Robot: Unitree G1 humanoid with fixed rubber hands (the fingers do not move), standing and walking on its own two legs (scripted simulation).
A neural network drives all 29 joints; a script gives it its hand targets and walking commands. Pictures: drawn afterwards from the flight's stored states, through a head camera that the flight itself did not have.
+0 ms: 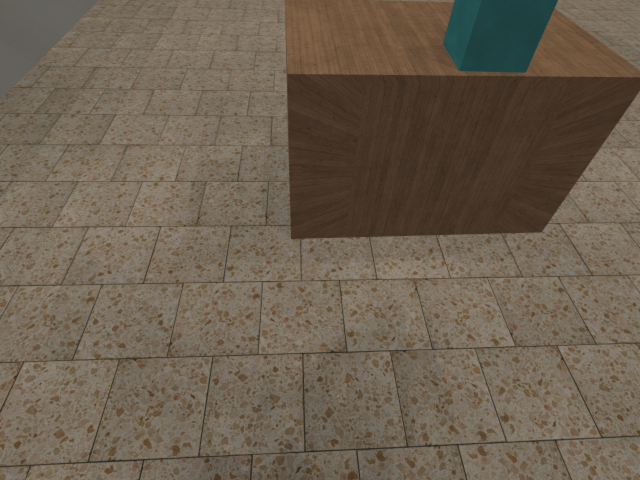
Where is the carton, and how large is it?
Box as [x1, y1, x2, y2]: [443, 0, 557, 72]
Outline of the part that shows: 443,44 459,70 525,72 557,0 455,0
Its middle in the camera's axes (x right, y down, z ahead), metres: +0.53 -0.67 +1.15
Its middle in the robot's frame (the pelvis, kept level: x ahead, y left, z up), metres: +1.33 -0.50 +0.08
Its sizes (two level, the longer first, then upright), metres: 0.210 0.200 0.250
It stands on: a pedestal, 0.72 m high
